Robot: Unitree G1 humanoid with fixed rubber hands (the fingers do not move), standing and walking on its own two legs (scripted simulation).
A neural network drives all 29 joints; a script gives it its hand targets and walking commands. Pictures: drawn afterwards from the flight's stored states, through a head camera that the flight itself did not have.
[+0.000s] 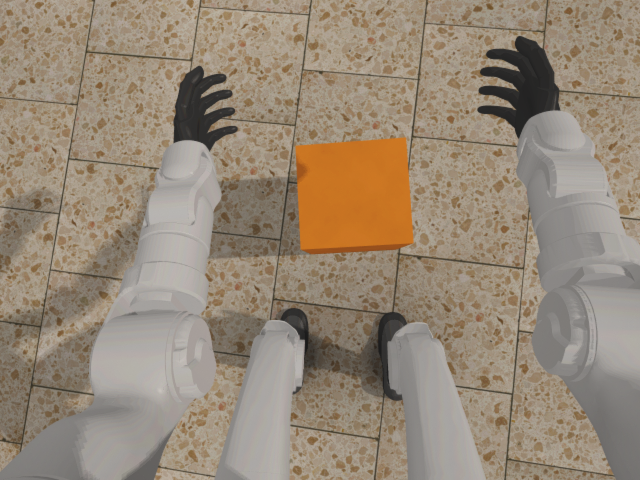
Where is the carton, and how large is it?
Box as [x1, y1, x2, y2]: [295, 137, 413, 253]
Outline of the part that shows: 405,137 295,146 301,249 310,253 395,249 413,242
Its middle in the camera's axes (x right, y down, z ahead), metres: +0.08 -0.08 +0.85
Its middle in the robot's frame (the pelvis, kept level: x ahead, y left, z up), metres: +0.48 -0.01 -0.51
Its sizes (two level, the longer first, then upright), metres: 0.210 0.200 0.250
